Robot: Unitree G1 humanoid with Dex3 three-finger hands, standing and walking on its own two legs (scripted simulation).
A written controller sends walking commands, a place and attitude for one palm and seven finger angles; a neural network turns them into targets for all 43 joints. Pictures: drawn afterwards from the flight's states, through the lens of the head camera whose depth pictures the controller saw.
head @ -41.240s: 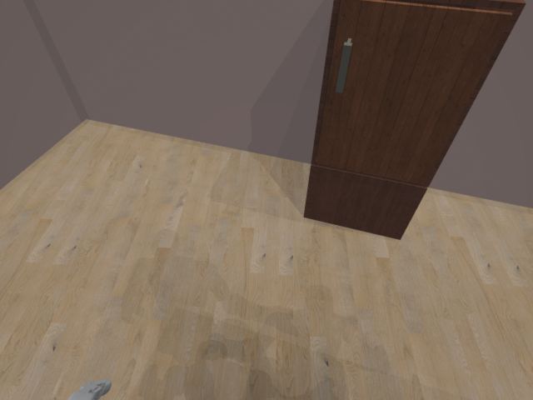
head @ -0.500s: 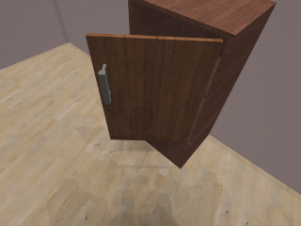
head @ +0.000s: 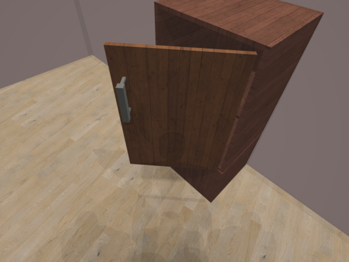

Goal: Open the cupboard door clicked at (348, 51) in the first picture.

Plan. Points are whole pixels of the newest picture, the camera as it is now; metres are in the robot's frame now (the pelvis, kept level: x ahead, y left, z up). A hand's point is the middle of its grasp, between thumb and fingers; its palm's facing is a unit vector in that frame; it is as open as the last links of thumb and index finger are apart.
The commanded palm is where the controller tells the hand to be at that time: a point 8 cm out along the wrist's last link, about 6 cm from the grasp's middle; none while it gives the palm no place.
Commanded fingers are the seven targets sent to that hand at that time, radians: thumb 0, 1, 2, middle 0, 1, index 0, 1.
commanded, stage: look again from close up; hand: left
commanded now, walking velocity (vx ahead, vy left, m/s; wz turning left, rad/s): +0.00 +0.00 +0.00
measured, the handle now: (125, 100) +0.57 +0.20 +0.03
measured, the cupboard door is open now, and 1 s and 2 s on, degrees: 41 41 41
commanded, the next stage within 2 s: raise the hand with hooked fingers in 0.50 s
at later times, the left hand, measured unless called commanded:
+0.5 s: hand out of the picture +0.01 +0.22 -0.18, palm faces +0.02 -0.98 -0.22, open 7.4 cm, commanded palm none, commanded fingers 0.00 0.90 0.90 -0.20 -0.30 -0.20 -0.30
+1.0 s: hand (88, 251) +0.16 +0.21 -0.06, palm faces -0.01 -1.00 -0.01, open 8.5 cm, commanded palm +0.13 +0.27 -0.04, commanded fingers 0.00 0.41 0.69 -0.23 -0.62 -0.23 -0.62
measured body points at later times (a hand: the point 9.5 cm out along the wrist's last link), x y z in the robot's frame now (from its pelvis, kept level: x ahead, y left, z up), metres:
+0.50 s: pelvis +0.00 +0.03 -0.01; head +0.01 +0.03 +0.44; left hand +0.01 +0.27 -0.16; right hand +0.02 -0.20 -0.16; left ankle +0.02 +0.12 -0.74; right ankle -0.02 -0.11 -0.74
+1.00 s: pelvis -0.02 +0.00 -0.07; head +0.02 +0.02 +0.37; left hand +0.15 +0.26 -0.06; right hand +0.21 -0.25 -0.10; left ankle +0.03 +0.12 -0.74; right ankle -0.02 -0.11 -0.74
